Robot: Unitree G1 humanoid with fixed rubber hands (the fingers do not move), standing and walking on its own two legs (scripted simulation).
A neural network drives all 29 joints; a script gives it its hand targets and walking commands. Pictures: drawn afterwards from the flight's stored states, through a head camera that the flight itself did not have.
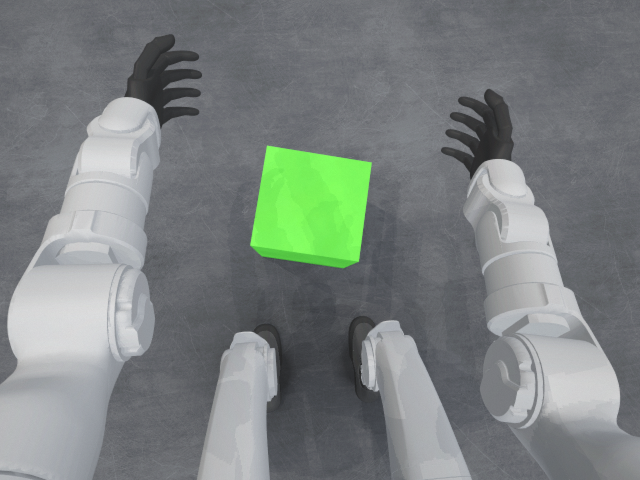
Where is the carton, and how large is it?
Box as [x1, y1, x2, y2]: [250, 146, 371, 267]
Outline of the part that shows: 267,146 250,245 262,256 337,267 344,267 358,261 371,162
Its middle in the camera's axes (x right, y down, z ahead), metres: -0.03 -0.06 +0.87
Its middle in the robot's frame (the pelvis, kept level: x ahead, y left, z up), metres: +0.49 -0.02 -0.51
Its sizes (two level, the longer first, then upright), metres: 0.210 0.200 0.250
